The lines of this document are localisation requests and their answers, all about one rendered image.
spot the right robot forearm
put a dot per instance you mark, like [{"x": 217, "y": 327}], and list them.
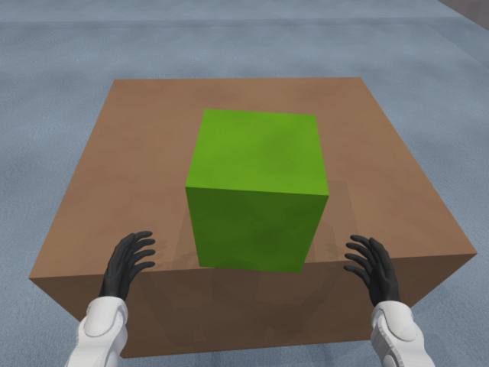
[{"x": 396, "y": 339}]

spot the pedestal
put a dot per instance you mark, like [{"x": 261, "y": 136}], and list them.
[{"x": 131, "y": 178}]

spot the robot left hand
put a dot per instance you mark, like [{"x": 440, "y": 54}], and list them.
[{"x": 121, "y": 269}]

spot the robot right hand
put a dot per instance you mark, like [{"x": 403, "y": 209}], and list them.
[{"x": 379, "y": 274}]

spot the carton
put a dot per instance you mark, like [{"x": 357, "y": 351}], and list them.
[{"x": 256, "y": 190}]

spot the left robot forearm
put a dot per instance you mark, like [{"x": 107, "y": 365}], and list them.
[{"x": 101, "y": 335}]

